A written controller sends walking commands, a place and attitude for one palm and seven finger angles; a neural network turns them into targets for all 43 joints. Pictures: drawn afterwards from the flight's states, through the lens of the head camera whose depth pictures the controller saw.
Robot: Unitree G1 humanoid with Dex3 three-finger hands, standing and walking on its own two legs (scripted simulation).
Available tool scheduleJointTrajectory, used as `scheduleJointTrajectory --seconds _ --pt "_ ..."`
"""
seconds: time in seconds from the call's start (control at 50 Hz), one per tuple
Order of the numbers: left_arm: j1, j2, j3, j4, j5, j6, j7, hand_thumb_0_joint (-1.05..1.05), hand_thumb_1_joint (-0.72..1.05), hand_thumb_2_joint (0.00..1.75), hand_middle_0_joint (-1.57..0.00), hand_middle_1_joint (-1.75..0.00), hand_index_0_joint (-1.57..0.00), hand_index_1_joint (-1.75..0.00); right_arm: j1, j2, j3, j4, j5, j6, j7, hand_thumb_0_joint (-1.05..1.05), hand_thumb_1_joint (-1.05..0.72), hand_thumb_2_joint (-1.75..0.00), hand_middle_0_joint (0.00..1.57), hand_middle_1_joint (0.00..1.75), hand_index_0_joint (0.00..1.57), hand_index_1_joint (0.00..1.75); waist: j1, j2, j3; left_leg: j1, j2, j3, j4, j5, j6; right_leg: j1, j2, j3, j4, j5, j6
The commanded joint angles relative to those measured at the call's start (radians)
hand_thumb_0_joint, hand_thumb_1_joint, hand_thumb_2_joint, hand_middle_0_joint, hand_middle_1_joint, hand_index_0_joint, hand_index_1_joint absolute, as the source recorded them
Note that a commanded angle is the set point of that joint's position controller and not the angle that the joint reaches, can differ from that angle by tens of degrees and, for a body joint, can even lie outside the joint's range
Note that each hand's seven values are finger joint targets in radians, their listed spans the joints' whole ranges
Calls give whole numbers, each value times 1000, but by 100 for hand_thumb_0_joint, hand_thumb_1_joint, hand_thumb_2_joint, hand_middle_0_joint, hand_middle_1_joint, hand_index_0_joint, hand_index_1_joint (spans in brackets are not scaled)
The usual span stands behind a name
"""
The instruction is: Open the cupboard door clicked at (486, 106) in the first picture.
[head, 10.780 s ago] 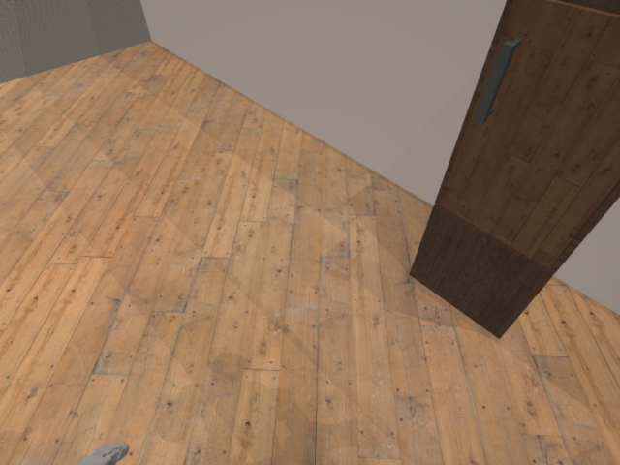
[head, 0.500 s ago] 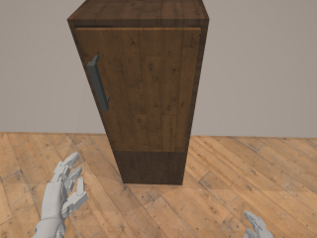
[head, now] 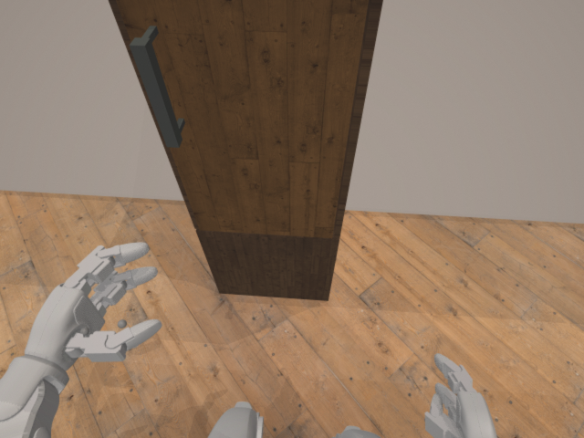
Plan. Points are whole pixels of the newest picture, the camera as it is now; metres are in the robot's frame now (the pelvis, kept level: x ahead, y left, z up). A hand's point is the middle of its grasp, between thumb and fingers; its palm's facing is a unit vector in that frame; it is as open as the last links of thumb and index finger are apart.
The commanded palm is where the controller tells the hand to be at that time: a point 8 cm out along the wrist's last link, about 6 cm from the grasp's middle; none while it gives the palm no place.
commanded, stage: raise the hand with hooked fingers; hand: left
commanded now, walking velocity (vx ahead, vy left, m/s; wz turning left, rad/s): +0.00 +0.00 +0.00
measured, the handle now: (163, 91) +0.59 +0.24 +0.15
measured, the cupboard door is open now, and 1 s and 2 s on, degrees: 0 0 0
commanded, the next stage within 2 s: move the hooked fingers beside the handle in 1.36 s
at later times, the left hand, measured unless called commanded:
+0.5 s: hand (37, 258) +0.28 +0.30 +0.14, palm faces +0.03 -1.00 -0.07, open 13.3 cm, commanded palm +0.25 +0.34 +0.14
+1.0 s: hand (20, 214) +0.32 +0.32 +0.17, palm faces -0.01 -1.00 -0.04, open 13.9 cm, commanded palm +0.28 +0.36 +0.17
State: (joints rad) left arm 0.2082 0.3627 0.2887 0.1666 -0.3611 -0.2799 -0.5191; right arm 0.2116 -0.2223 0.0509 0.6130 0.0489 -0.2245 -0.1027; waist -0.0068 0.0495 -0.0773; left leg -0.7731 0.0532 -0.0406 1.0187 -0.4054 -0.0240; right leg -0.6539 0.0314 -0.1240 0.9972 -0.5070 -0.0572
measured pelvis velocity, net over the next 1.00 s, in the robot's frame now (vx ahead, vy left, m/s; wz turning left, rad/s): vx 0.02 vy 0.04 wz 0.00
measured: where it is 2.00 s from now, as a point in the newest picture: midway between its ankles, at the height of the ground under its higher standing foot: outside the picture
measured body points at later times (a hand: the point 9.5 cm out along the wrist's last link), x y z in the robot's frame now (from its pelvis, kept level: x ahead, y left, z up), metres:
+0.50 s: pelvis +0.02 +0.05 +0.04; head +0.03 +0.06 +0.49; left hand +0.27 +0.35 +0.15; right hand +0.19 -0.20 -0.02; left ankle +0.06 +0.14 -0.67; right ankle +0.00 -0.08 -0.67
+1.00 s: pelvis +0.02 +0.04 +0.05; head +0.02 +0.04 +0.50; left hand +0.31 +0.37 +0.18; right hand +0.17 -0.20 -0.03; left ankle +0.06 +0.14 -0.67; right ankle +0.00 -0.08 -0.67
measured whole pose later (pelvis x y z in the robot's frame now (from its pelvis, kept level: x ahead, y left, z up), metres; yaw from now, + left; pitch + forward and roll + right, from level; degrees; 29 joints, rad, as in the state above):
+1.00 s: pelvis +0.02 +0.04 +0.05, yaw +0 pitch +2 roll -2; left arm -0.13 0.48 0.43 0.38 -0.34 -0.02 -0.51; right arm 0.28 -0.28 0.07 0.60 0.07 -0.20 -0.12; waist 0.00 0.04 -0.04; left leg -0.41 0.01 0.02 0.65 -0.27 0.03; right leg -0.30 -0.01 -0.07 0.60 -0.34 0.00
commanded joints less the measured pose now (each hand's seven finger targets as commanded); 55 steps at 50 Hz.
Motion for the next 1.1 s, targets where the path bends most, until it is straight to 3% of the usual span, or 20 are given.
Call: scheduleJointTrajectory --seconds 0.0,0.04,0.08,0.1,0.14,0.18,0.22,0.28,0.3,0.38,0.4,0.5,0.54,0.58,0.7,0.76,0.84,0.9,1.02,1.08 --pt "43 243 300 -206 -109 12 90 0 1 52 -26 -87 -26 -87 -61 -138 -80 -206 -1 -59 -7 0 -90 -90 20 30 20 30 85 -97 -277 152 -46 -4 -150 211 50 273 -83 248 -313 292 112" --pt "94 189 285 -259 -101 -34 145 0 -3 50 -27 -90 -27 -90 -39 -124 -88 -199 -2 -66 7 0 -90 -90 20 30 20 30 81 -68 -266 204 -48 15 -190 251 46 255 -64 195 -295 378 101" --pt "83 127 204 -281 -66 -71 173 0 -8 48 -27 -93 -27 -93 -23 -133 -97 -185 -3 -74 20 0 -90 -90 20 30 20 30 53 -41 -216 251 -47 27 -223 250 48 185 -39 143 -289 363 87" --pt "61 98 157 -268 -49 -77 173 0 -10 47 -27 -94 -27 -94 -22 -141 -98 -186 -3 -76 23 0 -90 -90 20 30 20 30 36 -60 -182 256 -48 26 -226 246 52 162 -32 140 -293 353 88" --pt "16 94 101 -207 -17 -74 158 0 -15 45 -27 -98 -27 -98 2 -164 -102 -166 1 -80 23 0 -90 -90 20 30 20 30 -1 -58 -111 255 -46 23 -248 187 57 90 -19 115 -311 248 77" --pt "-24 117 84 -193 -5 -63 131 0 -20 43 -28 -100 -28 -100 18 -182 -103 -165 6 -88 16 0 -90 -90 20 30 20 30 -14 -43 -101 274 -46 19 -269 144 62 70 -15 105 -333 170 67" --pt "-102 179 115 -225 -13 -57 106 0 -24 41 -28 -103 -28 -103 21 -195 -102 -168 10 -93 5 0 -90 -90 20 30 20 30 -8 -42 -145 312 -46 13 -286 151 65 106 -15 110 -346 164 60" --pt "-175 236 176 -317 -21 -73 114 0 -31 38 -29 -108 -29 -108 13 -184 -94 -166 8 -102 -7 0 -90 -90 20 30 20 30 15 57 -242 423 -41 5 -318 217 63 158 -9 80 -328 233 44" --pt "-199 263 195 -342 -21 -76 128 0 -34 37 -29 -110 -29 -110 15 -186 -88 -163 3 -104 -6 0 -90 -90 20 30 20 30 20 70 -240 441 -37 -7 -327 230 59 164 -1 69 -321 243 37" --pt "-192 219 187 -316 -23 -70 165 0 -43 33 -29 -115 -29 -115 0 -175 -75 -154 3 -104 1 0 -90 -90 20 30 20 30 23 112 -199 487 -29 -29 -371 252 44 170 3 42 -330 263 30" --pt "-187 225 191 -261 -21 -44 159 0 -45 32 -30 -117 -30 -117 8 -181 -73 -154 3 -98 4 0 -90 -90 20 30 20 30 24 77 -170 474 -28 -37 -378 260 43 182 9 38 -336 276 28" --pt "-270 198 120 -134 -1 114 95 0 -50 30 -30 -120 -30 -120 -10 -191 -65 -176 19 -67 -3 0 -90 -90 20 30 20 30 17 81 -77 467 -29 -42 -432 199 39 180 7 37 -386 261 30" --pt "-337 229 131 -140 3 153 85 0 -50 30 -30 -120 -30 -120 -16 -192 -61 -184 21 -59 -9 0 -90 -90 20 30 20 30 14 44 -93 482 -27 -48 -443 186 40 189 5 34 -400 255 33" --pt "-399 260 157 -167 4 157 85 0 -50 30 -30 -120 -30 -120 -20 -190 -57 -191 16 -56 -12 0 -90 -90 20 30 20 30 13 22 -127 513 -28 -55 -450 201 43 206 7 35 -408 261 33" --pt "-542 343 226 -199 4 100 98 0 -50 30 -30 -120 -30 -120 -26 -185 -41 -175 5 -54 -17 0 -90 -90 20 30 20 30 16 84 -171 602 -28 -65 -478 208 33 239 14 44 -437 261 22" --pt "-565 336 211 -131 12 120 77 0 -50 30 -30 -120 -30 -120 -31 -185 -39 -165 11 -52 -23 0 -90 -90 20 30 20 30 11 116 -152 602 -30 -59 -491 201 34 246 6 47 -455 262 23" --pt "-588 356 211 -12 6 191 33 0 -50 30 -30 -120 -30 -120 -28 -194 -39 -161 21 -43 -31 0 -90 -90 20 30 20 30 14 62 -120 571 -39 -47 -499 196 43 266 3 48 -486 272 25" --pt "-527 318 186 65 -4 225 3 0 -50 30 -30 -120 -30 -120 -20 -197 -43 -173 22 -38 -24 0 -90 -90 20 30 20 30 21 -7 -96 538 -47 -33 -489 208 51 273 6 52 -497 283 25" --pt "-553 396 262 -107 -12 143 36 0 -50 30 -30 -120 -30 -120 -16 -192 -53 -188 10 -48 -6 0 -90 -90 20 30 20 30 35 42 -219 601 -51 -11 -465 305 56 322 6 67 -482 361 26" --pt "-541 387 279 -112 -15 107 62 0 -50 30 -30 -120 -30 -120 -11 -186 -56 -175 10 -51 -6 0 -90 -90 20 30 20 30 26 47 -192 598 -51 0 -464 301 58 316 5 70 -485 365 30"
